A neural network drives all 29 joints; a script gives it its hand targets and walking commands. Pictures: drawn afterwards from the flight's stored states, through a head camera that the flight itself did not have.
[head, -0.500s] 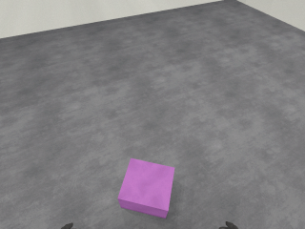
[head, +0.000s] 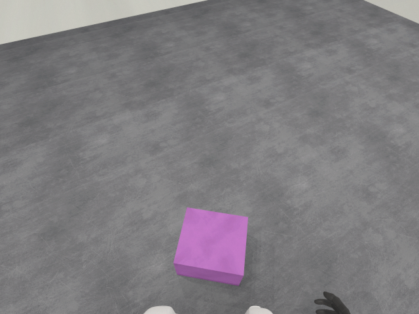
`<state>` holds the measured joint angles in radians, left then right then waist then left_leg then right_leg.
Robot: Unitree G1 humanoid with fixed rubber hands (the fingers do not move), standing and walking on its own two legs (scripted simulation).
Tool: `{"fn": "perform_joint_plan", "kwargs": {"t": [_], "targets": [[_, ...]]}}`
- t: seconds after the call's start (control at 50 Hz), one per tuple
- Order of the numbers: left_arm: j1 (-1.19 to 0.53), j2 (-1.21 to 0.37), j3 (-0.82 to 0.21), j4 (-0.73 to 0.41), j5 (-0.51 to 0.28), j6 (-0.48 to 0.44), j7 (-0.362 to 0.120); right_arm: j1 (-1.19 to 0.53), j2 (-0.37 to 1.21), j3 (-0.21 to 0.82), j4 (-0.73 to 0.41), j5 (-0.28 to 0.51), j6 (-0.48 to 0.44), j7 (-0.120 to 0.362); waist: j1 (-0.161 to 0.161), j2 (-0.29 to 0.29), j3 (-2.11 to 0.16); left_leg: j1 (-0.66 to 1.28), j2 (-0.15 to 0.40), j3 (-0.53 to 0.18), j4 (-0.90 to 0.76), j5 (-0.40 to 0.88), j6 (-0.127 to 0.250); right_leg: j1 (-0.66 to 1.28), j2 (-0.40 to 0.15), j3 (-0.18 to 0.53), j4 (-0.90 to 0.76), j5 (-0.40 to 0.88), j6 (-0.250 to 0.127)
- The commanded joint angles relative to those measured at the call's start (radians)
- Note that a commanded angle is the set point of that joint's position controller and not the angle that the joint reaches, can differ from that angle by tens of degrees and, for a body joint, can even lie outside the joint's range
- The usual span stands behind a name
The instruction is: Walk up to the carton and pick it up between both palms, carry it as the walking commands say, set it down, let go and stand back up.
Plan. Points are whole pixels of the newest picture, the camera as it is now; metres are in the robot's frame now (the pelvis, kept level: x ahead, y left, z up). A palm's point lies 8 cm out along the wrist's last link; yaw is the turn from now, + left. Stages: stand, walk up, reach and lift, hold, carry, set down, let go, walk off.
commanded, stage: walk up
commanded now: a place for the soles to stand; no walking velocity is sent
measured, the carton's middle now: (212, 246) +0.47 +0.00 -0.67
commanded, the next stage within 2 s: none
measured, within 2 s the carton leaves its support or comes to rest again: neither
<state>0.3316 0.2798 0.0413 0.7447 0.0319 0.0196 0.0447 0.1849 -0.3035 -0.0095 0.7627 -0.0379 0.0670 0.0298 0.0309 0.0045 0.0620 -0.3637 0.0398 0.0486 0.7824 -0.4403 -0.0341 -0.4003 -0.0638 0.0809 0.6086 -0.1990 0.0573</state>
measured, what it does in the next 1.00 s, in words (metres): steps on the spot: left foot, then right foot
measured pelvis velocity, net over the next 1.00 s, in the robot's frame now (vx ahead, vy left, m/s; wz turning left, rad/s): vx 0.02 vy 0.04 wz -0.17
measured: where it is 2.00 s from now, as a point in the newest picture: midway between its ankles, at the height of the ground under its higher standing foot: outside the picture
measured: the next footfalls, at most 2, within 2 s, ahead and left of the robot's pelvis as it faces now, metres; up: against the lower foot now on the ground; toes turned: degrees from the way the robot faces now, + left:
left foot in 0.02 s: +0.06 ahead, +0.13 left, +0.00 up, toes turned -5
right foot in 0.32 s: +0.05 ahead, -0.07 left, +0.00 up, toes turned -3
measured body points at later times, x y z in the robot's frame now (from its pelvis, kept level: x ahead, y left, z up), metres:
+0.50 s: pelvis +0.01 +0.06 +0.01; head +0.01 +0.06 +0.46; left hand +0.14 +0.28 -0.12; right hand +0.05 -0.19 -0.12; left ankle +0.02 +0.14 -0.72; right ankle +0.02 -0.07 -0.72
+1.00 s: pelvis +0.02 +0.04 +0.00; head +0.03 +0.02 +0.45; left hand +0.17 +0.26 -0.12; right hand +0.05 -0.23 -0.13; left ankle +0.02 +0.14 -0.72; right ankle +0.02 -0.07 -0.72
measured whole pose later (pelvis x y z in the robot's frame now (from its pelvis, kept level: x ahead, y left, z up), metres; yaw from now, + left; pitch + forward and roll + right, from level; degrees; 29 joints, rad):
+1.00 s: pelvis +0.02 +0.04 +0.00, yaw -10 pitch +0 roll +2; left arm 0.27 0.25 -0.03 0.77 0.02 0.00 0.02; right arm 0.24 -0.26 0.03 0.83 -0.04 0.02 -0.02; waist -0.04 -0.01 0.01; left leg -0.25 0.05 0.22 0.62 -0.37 0.02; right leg -0.35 0.05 0.10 0.69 -0.34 -0.03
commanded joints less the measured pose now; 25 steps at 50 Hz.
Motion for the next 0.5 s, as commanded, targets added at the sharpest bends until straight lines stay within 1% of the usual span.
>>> {"fn": "perform_joint_plan", "kwargs": {"t": [0.0,0.02,0.04,0.06,0.08,0.1,0.12,0.14,0.16,0.18,0.22,0.24,0.26,0.28,0.3,0.32,0.34,0.36,0.38,0.42,0.44,0.48], "targets": [[-0.039,0.145,0.044,-0.068,-0.005,0.005,-0.011,0.147,-0.074,-0.014,-0.031,-0.006,-0.015,-0.011,-0.076,-0.092,-0.042,0.238,-0.013,-0.027,-0.302,0.006,0.025,-0.176,-0.041,0.086,-0.063,-0.28,-0.086],[-0.009,0.07,0.028,-0.08,0.002,0.01,-0.016,0.183,-0.158,-0.019,-0.045,-0.009,-0.027,-0.014,-0.078,0.187,-0.039,0.237,0.244,-0.374,-0.494,-0.137,0.064,-0.263,0.083,0.013,0.224,-0.344,-0.028],[-0.019,0.077,0.026,-0.098,0.009,0.008,0.0,0.155,-0.24,-0.04,-0.061,0.005,-0.024,-0.017,-0.087,0.263,0.022,0.047,0.401,-0.569,-0.609,-0.227,0.153,-0.265,0.121,-0.007,0.353,-0.418,-0.006],[-0.031,0.087,0.019,-0.077,0.006,0.007,0.003,0.1,-0.183,-0.031,-0.053,0.004,-0.027,-0.024,-0.07,0.177,0.088,-0.017,0.35,-0.518,-0.598,-0.219,0.186,-0.213,0.091,0.087,0.439,-0.362,-0.028],[0.005,0.077,0.011,-0.054,-0.001,0.003,-0.006,0.039,-0.127,-0.019,-0.06,0.004,-0.036,-0.029,-0.024,0.138,0.103,-0.017,0.3,-0.424,-0.572,-0.17,0.192,-0.182,0.083,0.075,0.461,-0.304,-0.034],[0.031,0.071,0.007,-0.025,-0.006,-0.001,-0.011,-0.009,-0.112,-0.019,-0.068,0.0,-0.044,-0.029,-0.006,0.133,0.094,0.006,0.254,-0.328,-0.548,-0.068,0.182,-0.147,0.076,0.042,0.46,-0.266,-0.029],[0.039,0.075,0.008,-0.006,-0.005,-0.003,-0.015,-0.022,-0.098,-0.019,-0.074,0.0,-0.055,-0.031,-0.007,0.126,0.071,0.037,0.225,-0.254,-0.515,0.046,0.179,-0.113,0.069,0.013,0.438,-0.243,-0.027],[0.04,0.064,0.002,0.003,-0.003,-0.006,-0.02,-0.005,-0.084,-0.016,-0.067,-0.001,-0.065,-0.034,-0.018,0.113,0.043,0.077,0.205,-0.207,-0.475,0.156,0.173,-0.088,0.065,-0.005,0.373,-0.237,-0.027],[0.023,0.048,-0.006,0.002,-0.002,-0.006,-0.026,0.028,-0.079,-0.014,-0.057,-0.002,-0.073,-0.036,-0.035,0.109,0.017,0.118,0.199,-0.183,-0.441,0.235,0.168,-0.06,0.062,-0.024,0.296,-0.243,-0.028],[0.004,0.037,-0.013,-0.002,-0.002,-0.005,-0.03,0.061,-0.081,-0.014,-0.044,0.001,-0.077,-0.038,-0.049,0.121,0.002,0.148,0.195,-0.171,-0.416,0.284,0.166,-0.035,0.067,-0.054,0.227,-0.25,-0.027],[-0.018,0.034,-0.023,-0.009,-0.005,-0.001,-0.029,0.112,-0.093,-0.018,-0.028,0.006,-0.074,-0.042,-0.068,0.152,-0.008,0.17,0.201,-0.179,-0.39,0.341,0.169,0.017,0.085,-0.094,0.119,-0.25,-0.03],[-0.017,0.032,-0.028,-0.009,-0.008,-0.002,-0.027,0.123,-0.095,-0.019,-0.023,0.008,-0.069,-0.044,-0.065,0.15,-0.01,0.163,0.199,-0.175,-0.374,0.367,0.167,0.061,0.09,-0.107,0.038,-0.213,-0.037],[-0.002,0.027,-0.034,-0.005,-0.012,-0.005,-0.023,0.126,-0.093,-0.018,-0.018,0.01,-0.065,-0.046,-0.051,0.142,-0.015,0.137,0.195,-0.166,-0.354,0.411,0.157,0.132,0.084,-0.102,-0.066,-0.115,-0.047],[0.013,0.032,-0.038,-0.001,-0.011,-0.012,-0.019,0.129,-0.078,-0.011,-0.013,0.013,-0.066,-0.048,-0.038,0.126,-0.022,0.093,0.191,-0.16,-0.335,0.46,0.135,0.218,0.057,-0.057,-0.15,0.009,-0.06],[0.023,0.061,-0.033,-0.002,-0.004,-0.022,-0.015,0.131,-0.049,0.004,-0.012,0.018,-0.073,-0.046,-0.034,0.081,-0.054,0.053,0.171,-0.146,-0.302,0.449,0.1,0.288,-0.004,0.034,-0.157,0.103,-0.08],[-0.01,0.106,-0.022,-0.011,0.0,-0.03,-0.016,0.145,-0.004,0.022,-0.022,0.022,-0.079,-0.041,-0.07,-0.02,-0.069,0.032,0.107,-0.099,-0.284,0.362,0.056,0.275,-0.079,0.132,-0.134,0.217,-0.112],[-0.032,0.108,-0.02,-0.008,-0.008,-0.028,-0.024,0.133,0.0,0.026,-0.017,0.02,-0.078,-0.044,-0.066,-0.035,-0.064,0.093,0.07,-0.062,-0.312,0.206,0.046,0.184,-0.099,0.152,-0.131,0.15,-0.141],[-0.045,0.087,-0.026,-0.006,-0.008,-0.026,-0.028,0.115,-0.015,0.025,-0.015,0.011,-0.076,-0.045,-0.056,-0.029,-0.061,0.121,0.064,-0.061,-0.321,0.144,0.058,0.154,-0.073,0.137,-0.134,0.076,-0.132],[-0.059,0.073,-0.033,-0.002,-0.007,-0.023,-0.028,0.106,-0.026,0.024,-0.011,0.005,-0.076,-0.044,-0.058,-0.026,-0.048,0.132,0.07,-0.071,-0.342,0.129,0.068,0.127,-0.043,0.109,-0.128,0.023,-0.115],[-0.06,0.047,-0.044,0.002,-0.006,-0.02,-0.026,0.11,-0.058,0.017,-0.005,-0.001,-0.075,-0.042,-0.06,0.001,-0.027,0.12,0.121,-0.113,-0.406,0.148,0.083,0.104,0.018,0.045,-0.077,0.0,-0.086],[-0.051,0.041,-0.044,0.008,-0.004,-0.021,-0.026,0.117,-0.067,0.014,0.003,0.0,-0.074,-0.044,-0.058,0.018,-0.026,0.116,0.148,-0.135,-0.432,0.154,0.094,0.098,0.028,0.027,-0.053,-0.015,-0.08],[-0.038,0.04,-0.045,0.017,-0.002,-0.023,-0.025,0.113,-0.072,0.01,0.013,0.001,-0.071,-0.047,-0.052,0.033,-0.02,0.114,0.17,-0.137,-0.445,0.151,0.119,0.087,0.033,0.016,-0.037,-0.034,-0.078]]}}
